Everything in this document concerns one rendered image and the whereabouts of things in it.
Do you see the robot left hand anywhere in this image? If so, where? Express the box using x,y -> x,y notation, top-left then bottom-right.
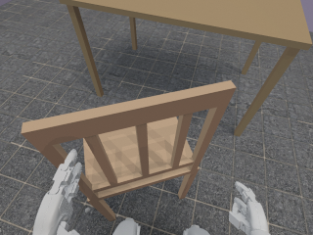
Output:
32,149 -> 82,235

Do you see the table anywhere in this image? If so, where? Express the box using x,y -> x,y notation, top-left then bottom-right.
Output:
59,0 -> 313,137

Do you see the chair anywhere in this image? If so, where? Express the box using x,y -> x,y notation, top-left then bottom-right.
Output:
21,80 -> 237,222

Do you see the robot right hand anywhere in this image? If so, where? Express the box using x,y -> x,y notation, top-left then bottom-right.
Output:
229,181 -> 269,235

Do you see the robot left thigh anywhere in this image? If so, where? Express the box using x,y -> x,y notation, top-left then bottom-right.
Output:
112,220 -> 141,235

